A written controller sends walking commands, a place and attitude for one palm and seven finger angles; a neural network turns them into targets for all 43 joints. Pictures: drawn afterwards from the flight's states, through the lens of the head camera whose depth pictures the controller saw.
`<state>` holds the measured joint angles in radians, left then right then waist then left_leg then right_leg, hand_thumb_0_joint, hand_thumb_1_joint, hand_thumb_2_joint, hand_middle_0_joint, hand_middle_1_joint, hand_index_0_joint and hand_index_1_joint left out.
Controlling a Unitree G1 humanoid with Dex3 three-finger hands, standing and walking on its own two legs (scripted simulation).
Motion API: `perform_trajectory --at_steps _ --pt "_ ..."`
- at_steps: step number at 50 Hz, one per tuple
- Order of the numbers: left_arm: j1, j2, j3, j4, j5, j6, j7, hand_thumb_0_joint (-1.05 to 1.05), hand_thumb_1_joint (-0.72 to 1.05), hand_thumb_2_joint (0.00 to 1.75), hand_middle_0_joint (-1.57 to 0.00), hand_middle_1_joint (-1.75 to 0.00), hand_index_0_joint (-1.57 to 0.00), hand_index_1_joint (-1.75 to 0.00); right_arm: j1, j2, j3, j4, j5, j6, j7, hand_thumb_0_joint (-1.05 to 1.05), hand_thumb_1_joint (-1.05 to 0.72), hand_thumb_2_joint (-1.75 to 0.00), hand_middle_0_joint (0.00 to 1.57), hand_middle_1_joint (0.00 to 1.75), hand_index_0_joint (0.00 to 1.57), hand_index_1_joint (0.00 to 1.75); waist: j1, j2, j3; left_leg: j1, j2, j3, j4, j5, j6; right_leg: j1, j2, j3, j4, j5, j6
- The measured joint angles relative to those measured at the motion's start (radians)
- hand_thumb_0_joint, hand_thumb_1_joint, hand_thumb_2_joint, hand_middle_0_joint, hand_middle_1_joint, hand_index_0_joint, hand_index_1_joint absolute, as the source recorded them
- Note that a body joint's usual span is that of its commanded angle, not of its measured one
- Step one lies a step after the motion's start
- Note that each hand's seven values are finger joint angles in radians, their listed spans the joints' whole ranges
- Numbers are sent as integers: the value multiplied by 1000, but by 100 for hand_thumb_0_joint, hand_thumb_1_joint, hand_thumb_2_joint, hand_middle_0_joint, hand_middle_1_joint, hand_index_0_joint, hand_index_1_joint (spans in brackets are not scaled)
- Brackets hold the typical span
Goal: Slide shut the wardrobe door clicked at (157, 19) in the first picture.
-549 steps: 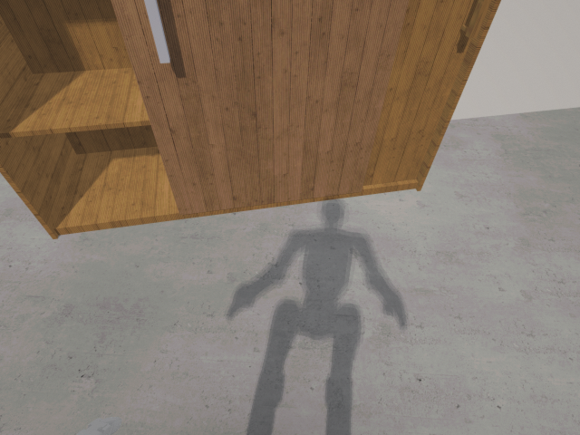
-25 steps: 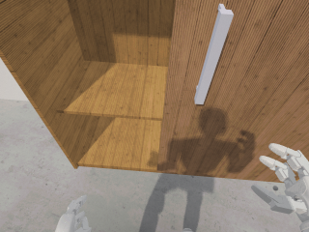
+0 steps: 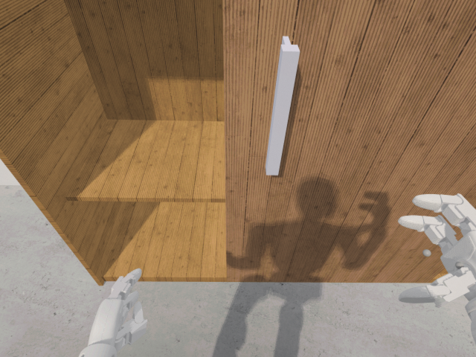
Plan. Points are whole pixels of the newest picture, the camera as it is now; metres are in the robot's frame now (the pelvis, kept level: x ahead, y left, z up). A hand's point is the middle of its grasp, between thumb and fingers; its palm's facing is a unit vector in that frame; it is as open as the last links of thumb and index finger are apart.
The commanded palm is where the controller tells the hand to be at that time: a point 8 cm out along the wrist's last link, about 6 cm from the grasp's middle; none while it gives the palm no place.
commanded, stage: raise the hand with hooked fingers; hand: right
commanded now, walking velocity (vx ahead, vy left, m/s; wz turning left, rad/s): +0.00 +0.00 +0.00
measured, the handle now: (278, 113) +0.53 -0.06 +0.16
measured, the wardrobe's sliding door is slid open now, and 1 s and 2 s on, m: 0.53 0.53 0.53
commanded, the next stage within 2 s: move the hooked fingers beside the handle in 0.78 s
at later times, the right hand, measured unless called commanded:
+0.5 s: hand (433, 220) +0.28 -0.26 +0.16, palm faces +0.02 +1.00 -0.08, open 14.0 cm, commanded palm +0.24 -0.30 +0.17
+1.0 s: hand (417, 210) +0.29 -0.24 +0.16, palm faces +0.03 +1.00 -0.06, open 14.0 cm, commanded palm +0.27 -0.28 +0.16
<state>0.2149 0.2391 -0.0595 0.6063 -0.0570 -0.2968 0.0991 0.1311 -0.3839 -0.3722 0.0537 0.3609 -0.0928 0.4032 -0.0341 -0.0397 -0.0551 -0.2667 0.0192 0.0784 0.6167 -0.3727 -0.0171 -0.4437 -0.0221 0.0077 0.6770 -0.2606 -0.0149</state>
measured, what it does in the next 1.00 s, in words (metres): stands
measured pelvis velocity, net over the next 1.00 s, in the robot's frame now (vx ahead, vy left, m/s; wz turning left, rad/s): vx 0.02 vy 0.03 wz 0.00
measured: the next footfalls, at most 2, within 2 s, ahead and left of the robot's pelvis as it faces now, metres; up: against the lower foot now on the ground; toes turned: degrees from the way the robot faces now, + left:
none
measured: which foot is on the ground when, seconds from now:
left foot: down 0.00-1.00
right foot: down 0.00-1.00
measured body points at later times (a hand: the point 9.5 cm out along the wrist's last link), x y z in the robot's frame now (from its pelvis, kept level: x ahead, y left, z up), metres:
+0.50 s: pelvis +0.00 +0.02 +0.01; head +0.00 +0.03 +0.46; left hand +0.17 +0.26 -0.07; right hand +0.27 -0.31 +0.16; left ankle -0.03 +0.13 -0.72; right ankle +0.06 -0.11 -0.72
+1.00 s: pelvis +0.02 +0.03 +0.01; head +0.01 +0.05 +0.46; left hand +0.19 +0.27 -0.07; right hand +0.28 -0.29 +0.17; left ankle -0.03 +0.13 -0.72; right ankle +0.06 -0.11 -0.72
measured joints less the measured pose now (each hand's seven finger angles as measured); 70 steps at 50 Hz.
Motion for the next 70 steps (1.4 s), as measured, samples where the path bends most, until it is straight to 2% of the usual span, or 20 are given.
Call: perform_trajectory --at_steps 8,20,25,31,50,56,62,70 --pt "0 -2 -23 16 -3 15 11 1 90 90 -20 -30 -20 -30 -89 -39 -37 47 -4 59 28 -1 49 -31 30 119 30 119 -7 -6 19 53 0 8 -54 24 3 50 4 7 -52 25 2" --pt "40 32 -5 45 -17 28 13 1 90 90 -20 -30 -20 -30 -171 -98 -92 133 16 102 77 -2 50 -30 30 120 30 120 12 -19 19 83 -8 7 -96 41 14 89 -4 6 -106 47 14" --pt "47 45 11 44 -18 27 10 1 90 90 -20 -30 -20 -30 -147 -80 -85 133 11 109 77 -2 50 -30 30 120 30 120 20 -23 20 78 -13 2 -92 37 19 89 -10 2 -109 45 20" --pt "45 42 18 52 -14 19 15 1 90 90 -20 -30 -20 -30 -132 -56 -89 114 6 81 61 -2 50 -30 30 120 30 120 20 -17 23 84 -19 1 -88 28 27 99 -15 2 -111 40 28" --pt "15 34 15 50 -17 29 17 1 90 90 -20 -30 -20 -30 -174 -52 -80 167 12 86 76 -2 50 -30 30 120 30 120 7 -24 8 84 -21 4 -77 7 34 101 -17 6 -105 24 36" --pt "11 36 16 53 -17 40 22 1 90 90 -20 -30 -20 -30 -243 -35 -38 204 -11 85 53 -2 50 -30 30 120 30 120 7 -22 18 81 -17 8 -74 7 32 95 -12 10 -102 24 34" --pt "11 28 13 52 -13 53 19 1 90 90 -20 -30 -20 -30 -306 -12 6 220 -34 88 8 -2 50 -30 30 120 30 120 20 -18 25 73 -12 1 -75 10 28 92 -9 3 -108 28 30" --pt "28 19 12 47 -10 85 4 1 90 90 -20 -30 -20 -30 -342 8 26 240 -58 109 -53 -2 50 -30 30 120 30 120 37 -14 13 66 -10 -17 -77 11 23 95 -9 -16 -115 25 26"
